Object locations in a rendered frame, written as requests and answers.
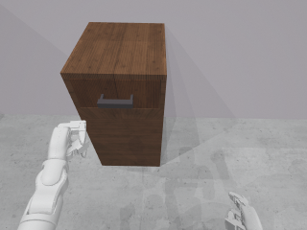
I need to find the handle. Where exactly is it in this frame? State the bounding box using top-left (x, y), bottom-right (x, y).
top-left (97, 94), bottom-right (133, 109)

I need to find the cabinet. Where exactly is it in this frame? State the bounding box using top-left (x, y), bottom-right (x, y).
top-left (60, 22), bottom-right (167, 167)

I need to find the drawer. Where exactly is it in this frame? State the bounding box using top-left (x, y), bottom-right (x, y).
top-left (69, 78), bottom-right (160, 109)

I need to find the right robot hand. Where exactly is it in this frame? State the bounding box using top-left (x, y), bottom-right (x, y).
top-left (224, 192), bottom-right (263, 230)

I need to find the robot left forearm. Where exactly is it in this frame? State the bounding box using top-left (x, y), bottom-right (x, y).
top-left (17, 158), bottom-right (69, 230)

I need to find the left robot hand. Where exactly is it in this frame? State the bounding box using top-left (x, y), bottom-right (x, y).
top-left (47, 120), bottom-right (89, 163)

